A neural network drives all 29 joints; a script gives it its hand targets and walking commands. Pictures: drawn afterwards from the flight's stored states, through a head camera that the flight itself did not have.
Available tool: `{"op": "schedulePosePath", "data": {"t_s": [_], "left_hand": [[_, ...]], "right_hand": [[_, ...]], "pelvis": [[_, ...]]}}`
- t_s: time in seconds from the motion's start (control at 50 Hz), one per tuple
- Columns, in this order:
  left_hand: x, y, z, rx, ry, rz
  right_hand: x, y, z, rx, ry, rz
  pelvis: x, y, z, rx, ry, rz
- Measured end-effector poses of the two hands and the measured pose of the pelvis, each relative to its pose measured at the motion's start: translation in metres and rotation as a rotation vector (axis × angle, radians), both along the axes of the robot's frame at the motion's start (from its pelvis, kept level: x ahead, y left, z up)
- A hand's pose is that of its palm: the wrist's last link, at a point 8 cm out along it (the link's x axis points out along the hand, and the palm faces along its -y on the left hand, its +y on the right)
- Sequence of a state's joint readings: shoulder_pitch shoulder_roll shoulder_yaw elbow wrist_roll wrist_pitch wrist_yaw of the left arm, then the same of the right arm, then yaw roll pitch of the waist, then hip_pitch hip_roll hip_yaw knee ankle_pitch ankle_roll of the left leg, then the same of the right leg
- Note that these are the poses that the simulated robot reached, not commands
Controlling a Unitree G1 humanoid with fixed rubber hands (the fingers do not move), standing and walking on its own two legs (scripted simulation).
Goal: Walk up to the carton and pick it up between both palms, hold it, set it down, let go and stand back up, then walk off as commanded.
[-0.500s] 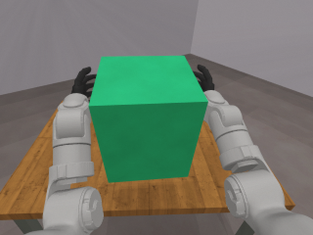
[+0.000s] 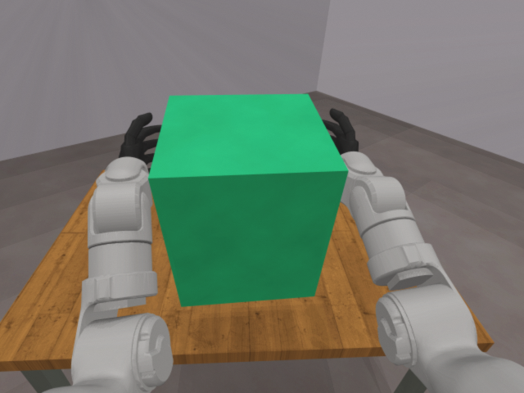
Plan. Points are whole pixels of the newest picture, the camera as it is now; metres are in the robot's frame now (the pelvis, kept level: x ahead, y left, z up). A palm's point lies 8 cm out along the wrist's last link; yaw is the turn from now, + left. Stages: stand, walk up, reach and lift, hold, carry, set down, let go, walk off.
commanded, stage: hold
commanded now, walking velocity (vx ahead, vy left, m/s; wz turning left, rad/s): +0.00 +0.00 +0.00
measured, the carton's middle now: (244, 200) +0.35 +0.00 +0.19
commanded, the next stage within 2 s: none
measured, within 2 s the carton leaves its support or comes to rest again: neither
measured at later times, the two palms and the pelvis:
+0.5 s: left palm (136, 166) +0.36 +0.15 +0.25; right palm (345, 159) +0.36 -0.16 +0.26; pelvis +0.00 +0.00 +0.00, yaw +0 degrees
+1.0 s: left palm (135, 167) +0.36 +0.15 +0.25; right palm (344, 160) +0.36 -0.15 +0.25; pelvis +0.00 +0.00 +0.00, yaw +0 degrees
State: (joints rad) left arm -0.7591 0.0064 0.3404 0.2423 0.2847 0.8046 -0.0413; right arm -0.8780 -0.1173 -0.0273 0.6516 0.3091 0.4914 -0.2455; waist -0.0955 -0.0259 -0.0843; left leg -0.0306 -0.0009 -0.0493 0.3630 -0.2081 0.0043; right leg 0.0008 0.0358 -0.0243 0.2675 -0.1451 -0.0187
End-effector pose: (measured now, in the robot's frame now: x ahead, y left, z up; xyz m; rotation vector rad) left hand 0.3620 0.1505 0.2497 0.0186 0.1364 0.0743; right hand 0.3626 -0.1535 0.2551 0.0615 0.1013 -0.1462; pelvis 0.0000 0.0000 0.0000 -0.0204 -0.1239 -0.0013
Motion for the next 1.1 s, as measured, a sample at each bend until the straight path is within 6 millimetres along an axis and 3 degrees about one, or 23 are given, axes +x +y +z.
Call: {"op": "schedulePosePath", "data": {"t_s": [1.1], "left_hand": [[-0.0018, -0.0007, -0.0009, 0.002, -0.003, 0.001]], "right_hand": [[-0.0015, -0.0007, -0.0009, 0.006, -0.003, 0.002]], "pelvis": [[-0.0009, -0.0013, 0.0000, 0.000, -0.001, 0.005]]}}
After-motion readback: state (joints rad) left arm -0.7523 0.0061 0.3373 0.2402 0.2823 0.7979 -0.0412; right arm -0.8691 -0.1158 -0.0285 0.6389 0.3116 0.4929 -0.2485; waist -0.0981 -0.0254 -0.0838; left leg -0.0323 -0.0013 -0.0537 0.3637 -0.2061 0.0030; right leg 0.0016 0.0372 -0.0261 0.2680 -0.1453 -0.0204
